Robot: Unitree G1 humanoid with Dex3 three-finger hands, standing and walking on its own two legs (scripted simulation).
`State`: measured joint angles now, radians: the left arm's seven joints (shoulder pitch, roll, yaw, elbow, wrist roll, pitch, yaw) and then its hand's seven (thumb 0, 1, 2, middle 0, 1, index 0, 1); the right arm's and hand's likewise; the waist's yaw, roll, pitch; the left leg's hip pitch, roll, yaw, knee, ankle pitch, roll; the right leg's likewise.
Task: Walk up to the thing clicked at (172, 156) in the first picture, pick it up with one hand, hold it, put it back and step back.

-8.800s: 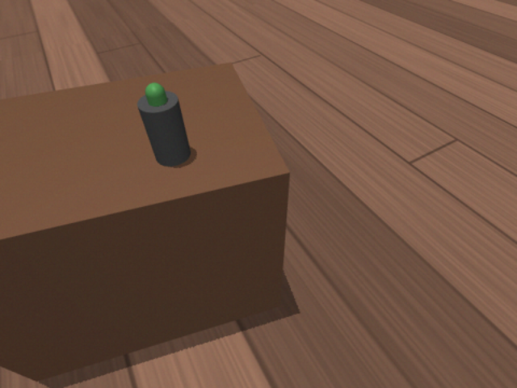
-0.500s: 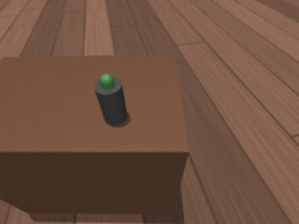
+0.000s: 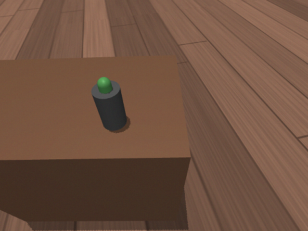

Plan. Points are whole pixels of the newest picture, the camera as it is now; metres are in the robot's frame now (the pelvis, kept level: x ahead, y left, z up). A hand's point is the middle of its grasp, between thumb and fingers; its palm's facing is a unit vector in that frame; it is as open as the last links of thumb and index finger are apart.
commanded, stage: walk up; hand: left
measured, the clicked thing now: (109, 102) +0.49 +0.15 +0.06
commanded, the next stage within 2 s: stand in 0.02 s
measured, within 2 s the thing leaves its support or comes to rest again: neither
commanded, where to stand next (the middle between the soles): +0.04 +0.02 m, yaw +1 degrees
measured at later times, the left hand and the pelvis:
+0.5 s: hand out of the picture +0.10 +0.24 -0.16, palm faces -0.04 -0.94 -0.34, open 7.4 cm; pelvis +0.03 -0.01 +0.00, yaw +0 degrees
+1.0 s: hand out of the picture +0.10 +0.24 -0.15, palm faces -0.03 -0.94 -0.34, open 7.4 cm; pelvis +0.03 -0.01 +0.00, yaw +0 degrees
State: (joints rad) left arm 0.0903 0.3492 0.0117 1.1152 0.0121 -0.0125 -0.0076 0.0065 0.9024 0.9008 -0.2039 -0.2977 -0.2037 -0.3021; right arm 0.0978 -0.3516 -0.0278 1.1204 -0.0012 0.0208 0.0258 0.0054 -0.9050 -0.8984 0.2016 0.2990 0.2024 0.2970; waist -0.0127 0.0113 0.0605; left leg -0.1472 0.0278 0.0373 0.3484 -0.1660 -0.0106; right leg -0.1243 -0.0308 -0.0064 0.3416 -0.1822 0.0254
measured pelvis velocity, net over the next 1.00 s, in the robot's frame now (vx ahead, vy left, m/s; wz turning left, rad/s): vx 0.03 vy -0.01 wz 0.00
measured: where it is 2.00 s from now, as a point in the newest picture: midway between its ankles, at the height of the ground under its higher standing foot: outside the picture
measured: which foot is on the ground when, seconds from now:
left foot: down 0.00-1.00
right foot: down 0.00-1.00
